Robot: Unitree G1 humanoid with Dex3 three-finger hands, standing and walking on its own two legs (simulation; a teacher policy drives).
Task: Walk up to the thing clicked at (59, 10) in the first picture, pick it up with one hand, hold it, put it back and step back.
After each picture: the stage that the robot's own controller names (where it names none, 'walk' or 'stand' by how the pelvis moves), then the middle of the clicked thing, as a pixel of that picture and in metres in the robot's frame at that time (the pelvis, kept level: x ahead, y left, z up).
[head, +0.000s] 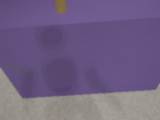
stand; (59, 1) +0.91 +0.19 +0.05
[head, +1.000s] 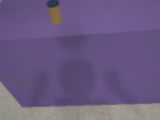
walk; (54, 12) +0.81 +0.24 +0.06
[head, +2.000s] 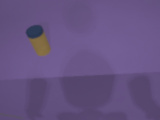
stand; (39, 41) +0.54 +0.24 +0.06
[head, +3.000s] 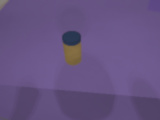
stand; (72, 48) +0.47 +0.10 +0.08
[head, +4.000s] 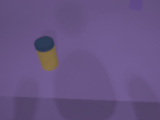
stand; (47, 54) +0.45 +0.19 +0.07
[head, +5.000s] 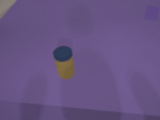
stand; (64, 63) +0.43 +0.13 +0.05
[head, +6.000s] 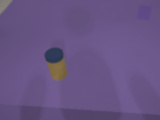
stand; (56, 64) +0.43 +0.15 +0.05
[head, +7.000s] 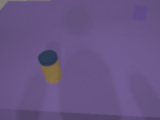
stand; (51, 67) +0.42 +0.17 +0.05
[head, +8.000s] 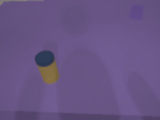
stand; (48, 67) +0.42 +0.18 +0.05
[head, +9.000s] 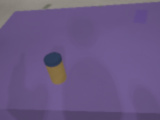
rise first; (55, 68) +0.43 +0.18 +0.05
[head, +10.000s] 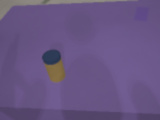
go down; (54, 66) +0.43 +0.17 +0.05
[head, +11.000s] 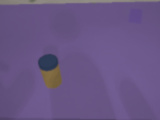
go down; (50, 72) +0.40 +0.17 +0.05
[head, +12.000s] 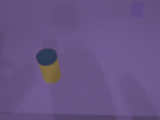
close in; (49, 66) +0.41 +0.16 +0.06
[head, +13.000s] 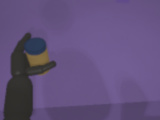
close; (38, 57) +0.43 +0.17 +0.09
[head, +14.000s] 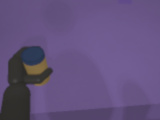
lift; (36, 67) +0.38 +0.18 +0.10
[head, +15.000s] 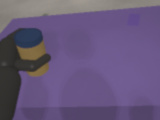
lift; (33, 53) +0.32 +0.17 +0.24
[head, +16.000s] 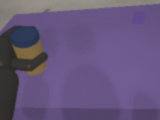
hold; (29, 52) +0.32 +0.18 +0.24
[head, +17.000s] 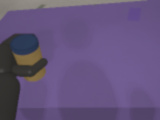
hold; (29, 58) +0.32 +0.19 +0.21
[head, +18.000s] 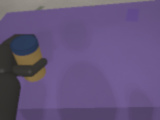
hold; (30, 59) +0.32 +0.18 +0.21
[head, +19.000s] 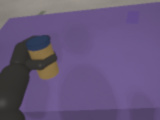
crouch; (43, 57) +0.36 +0.16 +0.20
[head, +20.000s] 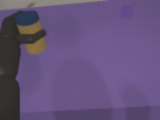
lower; (32, 33) +0.44 +0.18 +0.21
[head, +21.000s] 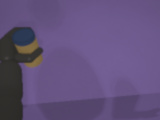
lower; (28, 48) +0.45 +0.19 +0.10
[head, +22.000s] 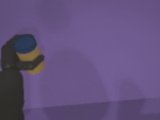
lower; (30, 55) +0.43 +0.19 +0.09
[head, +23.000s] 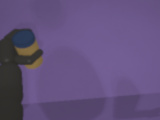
lower; (28, 50) +0.45 +0.19 +0.10
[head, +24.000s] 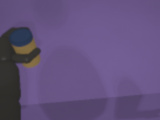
rest; (26, 49) +0.45 +0.20 +0.10
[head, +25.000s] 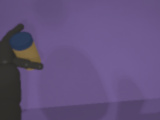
withdraw; (26, 52) +0.44 +0.20 +0.09
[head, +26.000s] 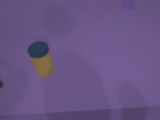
sink last; (42, 60) +0.43 +0.18 +0.08
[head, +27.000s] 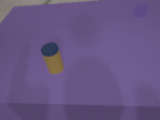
stand; (53, 58) +0.46 +0.19 +0.06
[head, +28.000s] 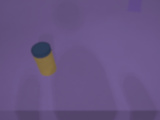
stand; (44, 59) +0.43 +0.19 +0.06
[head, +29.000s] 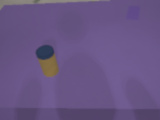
stand; (48, 61) +0.46 +0.19 +0.05
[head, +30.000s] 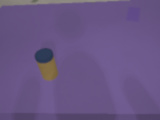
stand; (47, 64) +0.44 +0.19 +0.05
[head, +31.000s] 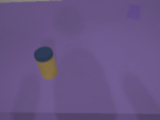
stand; (46, 63) +0.44 +0.19 +0.04
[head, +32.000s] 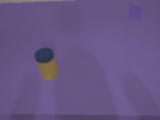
stand; (47, 64) +0.43 +0.19 +0.04
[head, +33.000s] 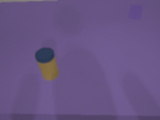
stand; (47, 64) +0.43 +0.18 +0.05
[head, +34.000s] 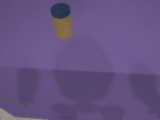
walk; (62, 22) +0.55 +0.11 +0.08
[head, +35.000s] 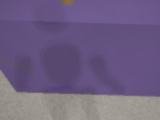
walk; out of the picture +0.83 +0.13 +0.07
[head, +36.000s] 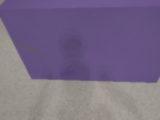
stand; out of the picture +1.11 +0.18 +0.07
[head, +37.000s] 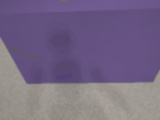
stand; out of the picture +1.07 +0.17 +0.05
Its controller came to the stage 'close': yes
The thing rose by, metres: 0.23
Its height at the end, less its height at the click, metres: +0.00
